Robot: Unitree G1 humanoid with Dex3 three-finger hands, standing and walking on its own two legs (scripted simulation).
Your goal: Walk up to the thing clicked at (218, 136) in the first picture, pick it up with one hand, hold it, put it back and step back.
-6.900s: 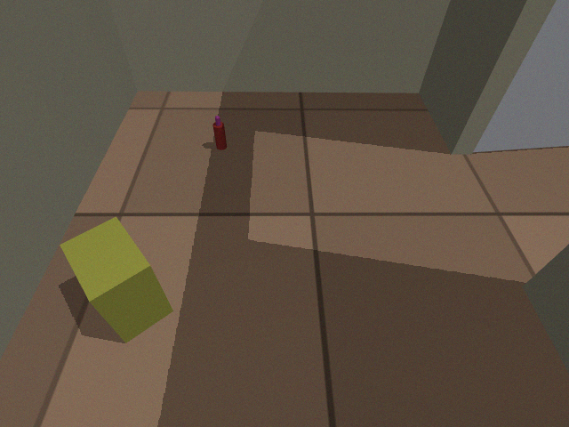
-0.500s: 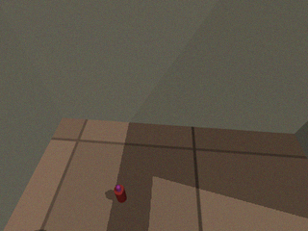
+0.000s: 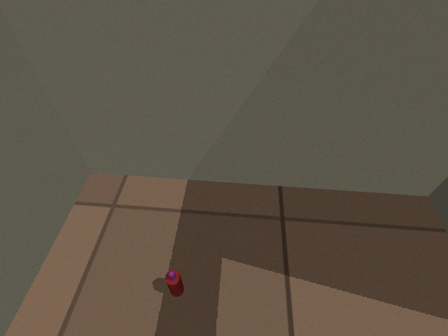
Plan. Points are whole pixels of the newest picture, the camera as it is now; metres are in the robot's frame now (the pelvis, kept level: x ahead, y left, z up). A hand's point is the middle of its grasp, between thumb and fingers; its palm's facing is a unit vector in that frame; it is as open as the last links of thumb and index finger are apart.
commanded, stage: stand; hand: left
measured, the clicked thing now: (174, 281) +0.44 +0.19 -0.68
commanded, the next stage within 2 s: go down in 0.78 s
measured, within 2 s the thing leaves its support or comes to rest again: neither
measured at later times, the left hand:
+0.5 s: hand out of the picture +0.08 +0.25 -0.15, palm faces -0.03 -0.94 -0.34, open 7.4 cm
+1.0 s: hand out of the picture +0.11 +0.25 -0.16, palm faces +0.04 -0.94 -0.33, open 8.4 cm
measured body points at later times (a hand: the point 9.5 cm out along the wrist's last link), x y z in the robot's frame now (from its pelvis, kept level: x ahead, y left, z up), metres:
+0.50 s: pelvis +0.00 +0.00 +0.00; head +0.01 +0.00 +0.45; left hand +0.08 +0.30 -0.13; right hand +0.08 -0.30 -0.14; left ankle +0.00 +0.13 -0.75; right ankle +0.00 -0.12 -0.75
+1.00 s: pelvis +0.00 +0.00 -0.01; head +0.03 +0.00 +0.44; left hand +0.11 +0.30 -0.13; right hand +0.09 -0.29 -0.13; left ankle +0.00 +0.13 -0.75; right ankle +0.00 -0.12 -0.75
